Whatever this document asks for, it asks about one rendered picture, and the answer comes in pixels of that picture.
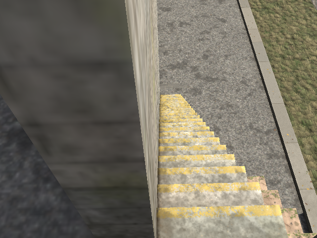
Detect stairs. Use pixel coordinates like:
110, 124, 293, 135
157, 94, 288, 238

